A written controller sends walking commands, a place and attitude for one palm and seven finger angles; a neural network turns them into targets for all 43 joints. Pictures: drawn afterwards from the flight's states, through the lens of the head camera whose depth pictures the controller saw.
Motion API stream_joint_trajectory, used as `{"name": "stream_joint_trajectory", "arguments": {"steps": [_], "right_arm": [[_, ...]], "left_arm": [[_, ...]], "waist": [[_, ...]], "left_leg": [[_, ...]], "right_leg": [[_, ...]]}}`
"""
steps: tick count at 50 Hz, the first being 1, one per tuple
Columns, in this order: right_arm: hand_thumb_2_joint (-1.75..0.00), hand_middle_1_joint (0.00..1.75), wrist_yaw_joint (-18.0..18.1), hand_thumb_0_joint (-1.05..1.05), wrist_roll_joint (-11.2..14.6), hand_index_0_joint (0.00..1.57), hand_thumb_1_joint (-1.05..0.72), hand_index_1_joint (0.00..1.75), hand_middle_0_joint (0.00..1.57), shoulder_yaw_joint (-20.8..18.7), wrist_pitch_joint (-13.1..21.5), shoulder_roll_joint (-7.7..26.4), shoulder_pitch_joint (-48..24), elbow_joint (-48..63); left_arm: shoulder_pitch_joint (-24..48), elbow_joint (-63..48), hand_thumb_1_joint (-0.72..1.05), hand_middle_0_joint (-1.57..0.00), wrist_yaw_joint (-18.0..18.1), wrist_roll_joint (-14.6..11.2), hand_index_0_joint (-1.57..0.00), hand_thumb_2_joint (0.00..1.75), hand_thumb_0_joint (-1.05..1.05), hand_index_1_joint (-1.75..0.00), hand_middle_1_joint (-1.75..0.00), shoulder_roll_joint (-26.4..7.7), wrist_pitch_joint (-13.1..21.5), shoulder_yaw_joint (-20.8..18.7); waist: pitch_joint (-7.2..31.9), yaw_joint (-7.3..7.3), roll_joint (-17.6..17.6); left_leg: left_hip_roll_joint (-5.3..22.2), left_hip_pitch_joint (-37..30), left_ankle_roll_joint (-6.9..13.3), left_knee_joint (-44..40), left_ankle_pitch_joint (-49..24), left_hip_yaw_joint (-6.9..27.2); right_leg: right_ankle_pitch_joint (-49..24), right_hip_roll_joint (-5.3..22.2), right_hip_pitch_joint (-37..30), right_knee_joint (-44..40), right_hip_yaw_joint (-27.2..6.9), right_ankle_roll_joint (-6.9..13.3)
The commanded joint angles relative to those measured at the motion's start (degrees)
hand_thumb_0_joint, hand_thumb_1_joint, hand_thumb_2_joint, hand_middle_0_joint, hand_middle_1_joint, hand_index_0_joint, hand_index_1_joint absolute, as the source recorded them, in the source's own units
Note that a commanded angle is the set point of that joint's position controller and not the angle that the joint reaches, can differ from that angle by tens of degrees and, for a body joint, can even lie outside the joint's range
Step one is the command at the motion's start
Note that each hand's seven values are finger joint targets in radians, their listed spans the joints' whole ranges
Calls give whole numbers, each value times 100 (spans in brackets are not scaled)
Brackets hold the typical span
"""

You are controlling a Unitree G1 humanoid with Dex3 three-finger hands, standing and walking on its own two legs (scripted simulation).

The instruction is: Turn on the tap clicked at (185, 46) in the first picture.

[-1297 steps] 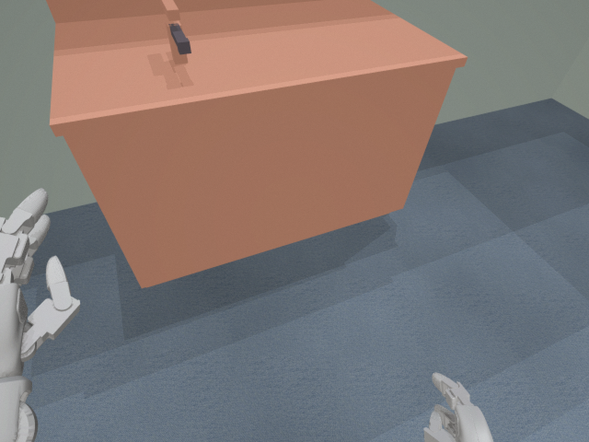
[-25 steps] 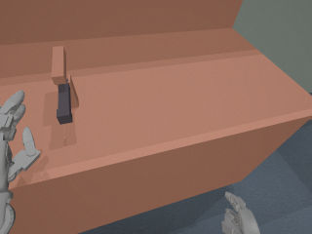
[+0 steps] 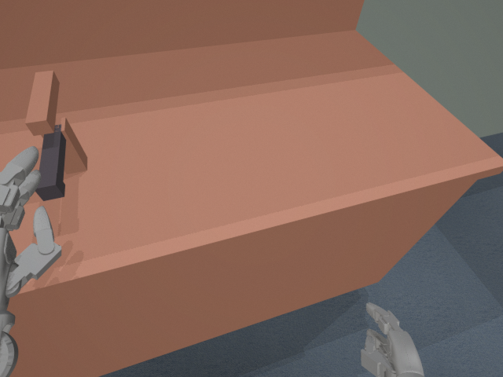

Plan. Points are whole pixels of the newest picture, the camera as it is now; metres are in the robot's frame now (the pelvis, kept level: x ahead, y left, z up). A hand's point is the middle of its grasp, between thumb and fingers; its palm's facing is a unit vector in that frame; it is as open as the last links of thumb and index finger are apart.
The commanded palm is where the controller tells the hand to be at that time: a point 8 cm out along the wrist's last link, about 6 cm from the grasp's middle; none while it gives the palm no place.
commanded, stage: shuffle to correct the standing spot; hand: left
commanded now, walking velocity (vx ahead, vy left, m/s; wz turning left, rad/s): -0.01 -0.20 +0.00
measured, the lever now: (50, 186) +0.33 +0.33 +0.12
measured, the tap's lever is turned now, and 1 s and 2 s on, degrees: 0 0 0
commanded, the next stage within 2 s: come to a stop and stand still in 0.04 s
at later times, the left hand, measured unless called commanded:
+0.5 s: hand (27, 234) +0.22 +0.27 +0.18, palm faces +0.43 -0.76 -0.48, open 7.5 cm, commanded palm +0.14 +0.27 +0.18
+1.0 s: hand out of the picture +0.22 +0.33 +0.17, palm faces +0.44 -0.84 -0.33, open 7.5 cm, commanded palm +0.15 +0.36 +0.18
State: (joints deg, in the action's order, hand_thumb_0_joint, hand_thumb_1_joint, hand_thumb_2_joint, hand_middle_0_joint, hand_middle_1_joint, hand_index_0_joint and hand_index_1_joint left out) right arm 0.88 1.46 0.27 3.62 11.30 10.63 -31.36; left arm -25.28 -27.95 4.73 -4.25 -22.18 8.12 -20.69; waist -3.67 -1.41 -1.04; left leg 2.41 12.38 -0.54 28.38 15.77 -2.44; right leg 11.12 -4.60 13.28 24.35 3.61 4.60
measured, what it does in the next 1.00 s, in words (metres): shifts its weight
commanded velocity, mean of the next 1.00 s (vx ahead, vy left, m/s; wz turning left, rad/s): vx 0.00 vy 0.00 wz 0.00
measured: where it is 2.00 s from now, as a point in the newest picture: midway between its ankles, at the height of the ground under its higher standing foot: outside the picture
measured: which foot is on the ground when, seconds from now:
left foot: down 0.00-1.00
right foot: down 0.00-1.00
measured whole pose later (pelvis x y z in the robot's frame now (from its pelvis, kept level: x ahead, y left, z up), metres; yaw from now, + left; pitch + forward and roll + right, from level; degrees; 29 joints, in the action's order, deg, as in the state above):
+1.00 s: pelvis -0.01 +0.08 +0.00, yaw +0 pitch -2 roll -1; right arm -0.2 1.0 2.5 8.9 11.1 11.7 -32.7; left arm -17.8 -26.7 6.6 -1.0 -20.3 11.0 -21.0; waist -4.8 -3.2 -2.3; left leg -3.3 10.9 5.7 27.6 15.4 -5.5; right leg 11.2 0.9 13.1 26.1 0.8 -1.0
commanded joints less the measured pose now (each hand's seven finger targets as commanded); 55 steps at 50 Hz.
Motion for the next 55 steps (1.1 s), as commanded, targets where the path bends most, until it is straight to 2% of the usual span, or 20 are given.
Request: {"name": "stream_joint_trajectory", "arguments": {"steps": [1, 9, 12, 21, 22, 23, 24, 25, 27, 28, 32, 33, 34, 36, 38, 39, 41, 47, 49, 55], "right_arm": [[-90, 30, 83, 0, -14, 20, -90, 30, 20, -347, 308, 715, -402, 888], [-90, 30, 95, 0, 35, 20, -90, 30, 20, -300, 281, 661, -411, 824], [-90, 30, 95, 0, 77, 20, -90, 30, 20, -267, 275, 648, -384, 785], [-90, 30, 178, 0, 43, 20, -90, 30, 20, -221, 288, 756, -474, 692], [-90, 30, 231, 0, -133, 20, -90, 30, 20, -433, 664, 774, 593, 360], [-90, 30, 183, 0, 121, 20, -90, 30, 20, -254, 616, 545, -249, 169], [-90, 30, 98, 0, -10, 20, -90, 30, 20, -285, 586, 673, -391, 477], [-90, 30, 74, 0, -29, 20, -90, 30, 20, -304, 632, 774, -301, 487], [-90, 30, -76, 0, 76, 20, -90, 30, 20, -334, 620, 742, -99, 604], [-90, 30, -173, 0, 128, 20, -90, 30, 20, -308, 615, 674, -232, 638], [-90, 30, -139, 0, 81, 20, -90, 30, 20, -260, 532, 708, -429, 859], [-90, 30, -84, 0, 75, 20, -90, 30, 20, -243, 500, 736, -548, 821], [-90, 30, -33, 0, 54, 20, -90, 30, 20, -189, 488, 671, -522, 897], [-90, 30, 66, 0, 7, 20, -90, 30, 20, -129, 514, 683, -566, 950], [-90, 30, 114, 0, -21, 20, -90, 30, 20, -85, 550, 728, -609, 926], [-90, 30, 122, 0, -33, 20, -90, 30, 20, -75, 595, 687, -561, 921], [-90, 30, 92, 0, -24, 20, -90, 30, 20, -56, 727, 671, -475, 928], [-90, 30, -58, 0, -47, 20, -90, 30, 20, -129, 888, 718, -304, 810], [-90, 30, -107, 0, -48, 20, -90, 30, 20, -153, 800, 730, -248, 762], [-90, 30, -113, 0, -63, 20, -90, 30, 20, -167, 527, 714, -301, 877]], "left_arm": [[493, -1321, 90, -20, 112, -73, -20, 90, 0, -30, -30, -1005, 352, -656], [91, -1232, 90, -20, 233, -118, -20, 90, 0, -30, -30, -992, 321, -761], [-34, -1132, 90, -20, 324, -72, -20, 90, 0, -30, -30, -979, 315, -774], [275, -966, 90, -20, 399, 68, -20, 90, 0, -30, -30, -847, 237, -479], [5822, -2226, 90, -20, 335, 793, -20, 90, 0, -30, -30, -5193, 817, -3608], [4123, 96, 90, -20, 224, 156, -20, 90, 0, -30, -30, -2947, 649, -2044], [2899, -76, 90, -20, 265, 197, -20, 90, 0, -30, -30, -1938, 635, -1469], [2302, 540, 90, -20, 177, 202, -20, 90, 0, -30, -30, -1276, 568, -845], [968, 207, 90, -20, 57, 90, -20, 90, 0, -30, -30, -642, 541, -341], [346, 86, 90, -20, 21, 29, -20, 90, 0, -30, -30, -276, 532, -100], [-91, -597, 90, -20, 98, 158, -20, 90, 0, -30, -30, -761, 373, -490], [-212, -529, 90, -20, 188, 166, -20, 90, 0, -30, -30, -1174, 338, -941], [-118, -493, 90, -20, 179, 147, -20, 90, 0, -30, -30, -1014, 346, -884], [335, -727, 90, -20, 182, 133, -20, 90, 0, -30, -30, -1179, 445, -1080], [1034, -1274, 90, -20, 229, 174, -20, 90, 0, -30, -30, -1430, 571, -1171], [1169, -1194, 90, -20, 220, 191, -20, 90, 0, -30, -30, -1142, 603, -913], [1480, -1241, 90, -20, 214, 249, -20, 90, 0, -30, -30, -1098, 641, -790], [1203, -1183, 90, -20, 174, 309, -20, 90, 0, -30, -30, -597, 682, -227], [839, -895, 90, -20, 150, 327, -20, 90, 0, -30, -30, -451, 631, -166], [760, -866, 90, -20, 130, 299, -20, 90, 0, -30, -30, -754, 568, -539]], "waist": [[1044, 62, 306], [1032, 89, 179], [932, 60, -42], [973, 15, 8], [-345, 115, -934], [447, 80, 1174], [766, -68, 1277], [962, -13, 1180], [1344, -94, 842], [1584, -114, 575], [1123, -110, -1002], [1053, -122, -878], [937, -69, -1029], [661, -24, -522], [540, -10, 588], [570, -17, 1131], [674, -81, 1503], [956, -40, 656], [891, -20, 633], [727, 2, 570]], "left_leg": [[467, -298, 204, -21, -694, 378], [217, -102, 234, 309, -178, 190], [53, 81, 237, 414, 7, 218], [236, -214, 341, -279, -668, 427], [-215, 31, 90, 109, -586, -613], [385, -29, 124, -422, -931, 138], [319, -132, 139, -200, -829, 240], [158, -139, 118, -253, -577, 99], [39, -245, 210, -225, -442, -59], [132, -387, 252, -316, -651, 20], [241, -84, 227, -490, -293, 203], [251, -197, 218, -557, -221, 172], [243, -72, 225, -602, -162, 270], [242, 21, 234, -811, -5, 384], [347, 100, 265, -1103, 181, 520], [465, 281, 316, -1236, 374, 604], [525, 504, 351, -1301, 462, 610], [438, -317, 103, -864, -1186, 646], [498, -569, -56, -880, -1961, 735], [650, -822, -305, -884, -3144, 823]], "right_leg": [[-1144, 1021, -192, -392, -962, -220], [-512, 1309, -129, -830, -1315, -450], [-47, 1506, -224, -1290, -1718, -582], [-591, 1226, -548, -991, -1212, -738], [-1772, 609, 777, -1729, -777, -1821], [-922, 1355, 80, -453, -636, -483], [-1159, 1121, -223, -301, -1213, -360], [-1196, 1086, -420, -358, -1196, -344], [-1205, 1131, -750, -428, -1243, -695], [-1369, 1063, -917, -249, -1014, -705], [-59, 919, -533, -575, -812, -539], [244, 893, -284, -602, -792, -455], [438, 900, -201, -587, -710, -404], [571, 824, 7, -529, -805, -353], [421, 698, -3, -207, -757, -319], [249, 665, -233, 28, -600, -326], [-107, 614, -663, 264, -453, -341], [-549, 617, -452, 160, -329, -325], [-242, 553, -146, 329, -206, -356], [342, 533, 219, 433, -92, -357]]}}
